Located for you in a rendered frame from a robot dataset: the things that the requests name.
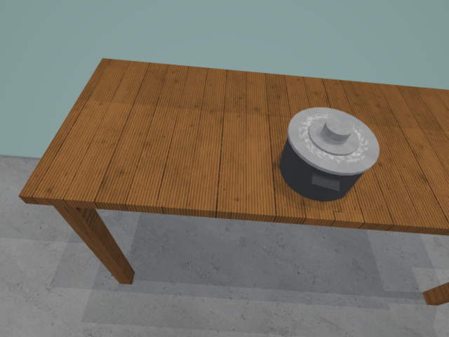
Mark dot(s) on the table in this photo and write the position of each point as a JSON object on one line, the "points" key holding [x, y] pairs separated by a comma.
{"points": [[197, 141]]}

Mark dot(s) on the knob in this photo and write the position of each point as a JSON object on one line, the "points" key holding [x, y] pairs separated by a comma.
{"points": [[337, 128]]}

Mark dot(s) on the lid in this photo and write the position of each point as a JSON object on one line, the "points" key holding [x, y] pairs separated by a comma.
{"points": [[353, 156]]}

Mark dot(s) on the pot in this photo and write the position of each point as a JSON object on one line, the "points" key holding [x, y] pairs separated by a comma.
{"points": [[310, 182]]}

